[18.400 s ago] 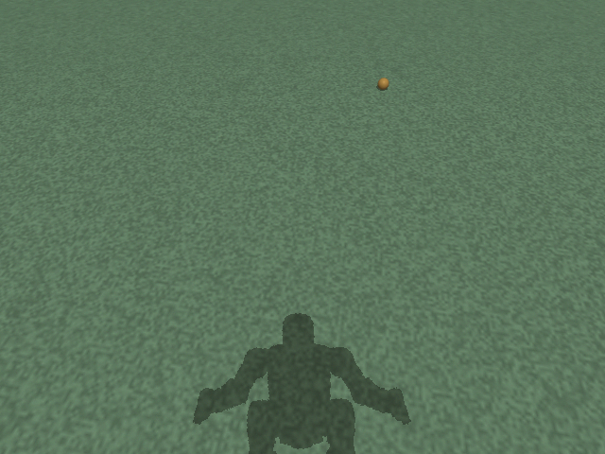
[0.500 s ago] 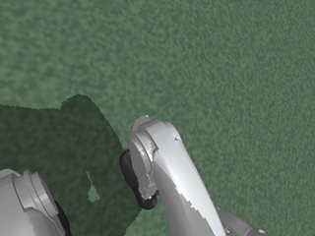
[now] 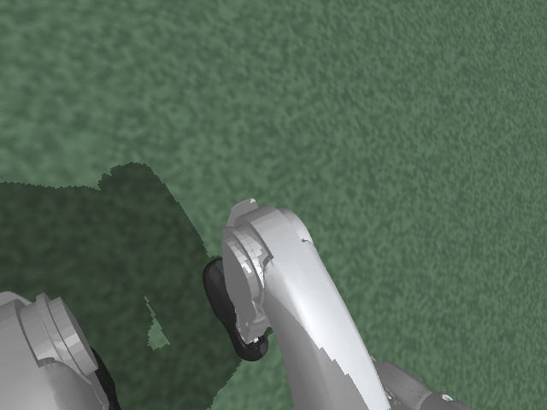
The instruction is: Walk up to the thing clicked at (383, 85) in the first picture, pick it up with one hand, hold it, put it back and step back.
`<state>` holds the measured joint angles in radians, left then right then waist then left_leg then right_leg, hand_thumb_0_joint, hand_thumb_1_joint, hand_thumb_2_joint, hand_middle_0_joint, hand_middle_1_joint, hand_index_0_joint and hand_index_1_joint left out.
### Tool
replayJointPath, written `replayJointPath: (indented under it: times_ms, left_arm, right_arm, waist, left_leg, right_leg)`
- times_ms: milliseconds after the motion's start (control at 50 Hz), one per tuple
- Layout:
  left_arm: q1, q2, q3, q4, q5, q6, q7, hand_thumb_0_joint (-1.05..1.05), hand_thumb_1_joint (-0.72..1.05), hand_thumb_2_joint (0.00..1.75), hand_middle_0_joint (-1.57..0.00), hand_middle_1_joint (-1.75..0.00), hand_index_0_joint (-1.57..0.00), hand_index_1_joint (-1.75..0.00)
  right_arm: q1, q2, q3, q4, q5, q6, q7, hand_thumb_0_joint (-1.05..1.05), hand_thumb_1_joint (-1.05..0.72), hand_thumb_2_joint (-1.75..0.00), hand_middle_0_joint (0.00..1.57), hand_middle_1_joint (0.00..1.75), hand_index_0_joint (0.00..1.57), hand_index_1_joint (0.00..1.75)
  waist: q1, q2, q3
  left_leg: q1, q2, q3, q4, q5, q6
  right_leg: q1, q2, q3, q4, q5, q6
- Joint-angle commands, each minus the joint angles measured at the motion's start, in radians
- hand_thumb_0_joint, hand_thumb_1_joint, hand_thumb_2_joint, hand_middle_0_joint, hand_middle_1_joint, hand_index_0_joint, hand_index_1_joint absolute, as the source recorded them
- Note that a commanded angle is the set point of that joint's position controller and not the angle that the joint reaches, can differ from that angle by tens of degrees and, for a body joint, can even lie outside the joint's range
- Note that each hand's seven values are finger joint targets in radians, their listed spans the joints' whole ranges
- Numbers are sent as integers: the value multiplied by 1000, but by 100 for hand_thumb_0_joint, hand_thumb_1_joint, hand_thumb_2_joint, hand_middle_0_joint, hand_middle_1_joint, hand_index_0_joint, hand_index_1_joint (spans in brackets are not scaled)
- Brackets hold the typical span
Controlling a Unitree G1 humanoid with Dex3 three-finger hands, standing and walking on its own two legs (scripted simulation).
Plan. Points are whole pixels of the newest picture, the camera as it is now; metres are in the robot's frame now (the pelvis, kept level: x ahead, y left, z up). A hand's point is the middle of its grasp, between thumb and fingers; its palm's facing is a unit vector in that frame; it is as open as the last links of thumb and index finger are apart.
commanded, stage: close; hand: left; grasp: from above
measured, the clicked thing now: out of the picture +0.47 +0.26 -0.27
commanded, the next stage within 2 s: settle in 0.24 s
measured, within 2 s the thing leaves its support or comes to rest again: leaves its support in 0.66 s
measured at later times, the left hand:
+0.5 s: hand out of the picture +0.46 +0.26 -0.26, palm faces -0.45 -0.14 -0.88, open 8.9 cm
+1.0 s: hand out of the picture +0.46 +0.28 -0.17, palm faces -0.41 -0.10 -0.91, open 8.8 cm
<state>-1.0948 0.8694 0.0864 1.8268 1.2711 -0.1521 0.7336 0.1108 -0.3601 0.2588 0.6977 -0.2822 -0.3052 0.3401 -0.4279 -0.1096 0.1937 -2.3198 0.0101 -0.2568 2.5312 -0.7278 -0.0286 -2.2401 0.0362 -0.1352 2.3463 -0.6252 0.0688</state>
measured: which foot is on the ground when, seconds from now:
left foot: down 0.00-1.00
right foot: down 0.00-1.00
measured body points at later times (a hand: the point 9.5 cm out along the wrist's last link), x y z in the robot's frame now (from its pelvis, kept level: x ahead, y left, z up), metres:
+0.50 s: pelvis +0.00 +0.00 +0.00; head +0.29 +0.10 +0.33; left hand +0.48 +0.26 -0.21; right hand +0.02 -0.25 -0.05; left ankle +0.06 +0.13 -0.28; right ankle +0.12 -0.12 -0.27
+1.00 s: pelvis +0.01 +0.00 +0.02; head +0.25 +0.08 +0.39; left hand +0.48 +0.28 -0.12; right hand +0.07 -0.27 -0.07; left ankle +0.06 +0.13 -0.28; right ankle +0.12 -0.12 -0.27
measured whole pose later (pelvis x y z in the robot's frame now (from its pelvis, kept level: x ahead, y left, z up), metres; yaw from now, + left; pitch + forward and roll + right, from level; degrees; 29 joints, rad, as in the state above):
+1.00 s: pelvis +0.01 +0.00 +0.02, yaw +3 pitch +34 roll -9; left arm -1.00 0.66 0.03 1.53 1.18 -0.06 0.52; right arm 0.15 -0.33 0.11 0.74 -0.17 -0.20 0.32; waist -0.31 0.02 -0.01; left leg -2.32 0.01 -0.19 2.44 -0.73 -0.03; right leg -2.27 0.01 -0.08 2.31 -0.65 0.05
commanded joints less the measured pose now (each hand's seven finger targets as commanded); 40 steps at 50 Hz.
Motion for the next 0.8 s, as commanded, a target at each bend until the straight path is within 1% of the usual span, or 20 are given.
replayJointPath:
  times_ms: [0, 60, 120, 200, 220, 240, 300, 320, 340, 400, 460, 520, 580, 600, 640, 660, 720, 740, 760, 780]
  left_arm:
    - [-269, 203, 19, -88, -23, 18, 39, 0, 30, 78, -59, -101, -66, -93]
    - [-268, 189, 4, -90, -22, 21, 16, 0, 35, 78, -63, -99, -70, -92]
    - [-269, 224, 17, -104, -24, 17, 8, 0, 41, 80, -70, -97, -75, -91]
    - [-248, 196, 3, -108, -19, 9, -4, 0, 46, 80, -75, -93, -80, -88]
    - [-253, 188, -3, -103, -20, 8, -8, 0, 49, 77, -75, -94, -81, -88]
    - [-251, 210, 17, -129, -16, 3, -2, 0, 49, 78, -76, -93, -82, -87]
    - [-253, 187, -7, -102, -10, 1, -7, 0, 55, 80, -82, -90, -86, -86]
    - [-248, 209, 4, -109, -8, 0, -1, 0, 56, 79, -83, -88, -87, -84]
    - [-250, 198, -5, -93, -8, 4, -2, 0, 53, 78, -84, -95, -90, -88]
    - [-254, 213, 11, -109, -14, 6, 0, 0, 56, 75, -84, -95, -91, -87]
    - [-280, 204, 12, -138, -13, 13, -7, 0, 58, 77, -86, -96, -93, -88]
    - [-275, 235, 46, -202, -26, 17, -6, 0, 59, 79, -89, -93, -95, -87]
    - [-284, 216, 50, -250, -28, 23, -16, 0, 61, 77, -89, -92, -96, -86]
    - [-284, 176, 29, -251, -34, 23, -27, 0, 61, 76, -90, -92, -97, -86]
    - [-266, 199, 45, -306, -39, 26, -31, 0, 62, 78, -91, -92, -97, -86]
    - [-295, 186, 44, -370, -49, 24, -38, 0, 63, 77, -90, -92, -97, -85]
    - [-248, 74, -29, -361, -63, 35, -71, 0, 64, 76, -91, -92, -98, -85]
    - [-263, 88, -17, -409, -61, 37, -77, 0, 65, 75, -91, -92, -98, -84]
    - [-229, 132, 26, -445, -71, 46, -78, 0, 65, 76, -89, -93, -98, -85]
    - [-208, 117, 24, -434, -79, 56, -88, 0, 66, 78, -92, -93, -99, -86]
  right_arm:
    - [229, -329, -94, 31, 6, 3, 0, 0, -90, -90, 20, 30, 20, 30]
    - [211, -322, -85, 20, 8, -2, 3, 0, -90, -90, 20, 30, 20, 30]
    - [228, -338, -99, 26, 12, 5, -5, 0, -90, -90, 20, 30, 20, 30]
    - [221, -326, -95, 21, 14, 7, -4, 0, -90, -90, 20, 30, 20, 30]
    - [216, -328, -91, 13, 14, 3, -3, 0, -90, -90, 20, 30, 20, 30]
    - [233, -337, -100, 18, 14, 7, -4, 0, -90, -90, 20, 30, 20, 30]
    - [224, -331, -90, 11, 17, 8, -2, 0, -90, -90, 20, 30, 20, 30]
    - [231, -338, -94, 19, 16, 10, -5, 0, -90, -90, 20, 30, 20, 30]
    - [230, -329, -85, 13, 12, 11, -5, 0, -92, -90, 20, 30, 20, 30]
    - [235, -333, -94, 21, 13, 10, -5, 0, -91, -90, 20, 30, 20, 30]
    - [252, -342, -108, 10, 12, 10, 0, 0, -91, -90, 20, 30, 20, 30]
    - [248, -338, -125, 20, 23, 13, -2, 0, -91, -90, 20, 30, 20, 30]
    - [259, -324, -134, 22, 23, 20, 2, 0, -91, -90, 20, 30, 20, 30]
    - [253, -307, -138, 19, 27, 21, 5, 0, -92, -90, 20, 30, 20, 30]
    - [255, -313, -153, 21, 35, 29, -1, 0, -91, -90, 20, 30, 20, 30]
    - [249, -299, -159, 27, 44, 30, 0, 0, -91, -90, 20, 30, 20, 30]
    - [240, -277, -172, 43, 54, 35, 9, 0, -91, -90, 20, 30, 20, 30]
    - [264, -279, -182, 52, 60, 38, 9, 0, -91, -90, 20, 30, 20, 30]
    - [256, -289, -201, 39, 72, 49, 4, 0, -91, -90, 20, 30, 20, 30]
    - [260, -281, -209, 39, 84, 58, 0, 0, -91, -90, 20, 30, 20, 30]
  waist:
    - [-67, 472, -662]
    - [-73, 469, -644]
    - [-63, 493, -662]
    - [-56, 483, -656]
    - [-65, 471, -640]
    - [-50, 495, -679]
    - [-72, 469, -636]
    - [-57, 482, -655]
    - [-69, 460, -640]
    - [-56, 492, -648]
    - [-62, 521, -674]
    - [-27, 557, -737]
    - [-26, 588, -802]
    - [-36, 580, -785]
    - [-7, 589, -833]
    - [5, 617, -857]
    - [5, 598, -835]
    - [12, 606, -850]
    - [56, 609, -919]
    - [68, 594, -922]
  left_leg:
    - [433, 21, 110, -260, 203, 31]
    - [425, 17, 114, -246, 187, 35]
    - [437, 18, 116, -270, 174, 33]
    - [432, 18, 114, -265, 181, 32]
    - [429, 15, 112, -268, 170, 33]
    - [456, 17, 105, -280, 202, 29]
    - [439, 19, 105, -264, 202, 31]
    - [436, 19, 110, -264, 212, 31]
    - [432, 17, 116, -256, 206, 34]
    - [440, 18, 114, -272, 205, 29]
    - [470, 17, 116, -275, 222, 28]
    - [501, 20, 114, -290, 231, 21]
    - [527, 17, 127, -284, 261, 22]
    - [515, 16, 135, -274, 254, 26]
    - [524, 15, 142, -288, 264, 27]
    - [538, 14, 144, -283, 271, 24]
    - [537, 13, 150, -298, 260, 23]
    - [534, 9, 158, -301, 278, 26]
    - [553, 9, 156, -321, 289, 26]
    - [525, 11, 161, -321, 280, 30]
  right_leg:
    - [421, 37, -123, -203, 237, -79]
    - [404, 34, -127, -194, 227, -77]
    - [418, 37, -117, -209, 209, -82]
    - [408, 36, -120, -201, 216, -82]
    - [400, 32, -125, -197, 209, -81]
    - [405, 35, -132, -197, 228, -83]
    - [392, 34, -131, -190, 239, -79]
    - [400, 37, -128, -198, 242, -80]
    - [412, 36, -124, -200, 244, -78]
    - [400, 35, -128, -201, 233, -81]
    - [406, 35, -127, -197, 249, -84]
    - [421, 32, -120, -195, 253, -89]
    - [437, 33, -117, -193, 280, -92]
    - [429, 34, -114, -195, 280, -91]
    - [453, 37, -104, -214, 285, -93]
    - [429, 31, -105, -205, 286, -96]
    - [394, 33, -103, -206, 274, -100]
    - [407, 34, -101, -216, 290, -98]
    - [419, 30, -97, -220, 291, -102]
    - [420, 30, -86, -222, 285, -102]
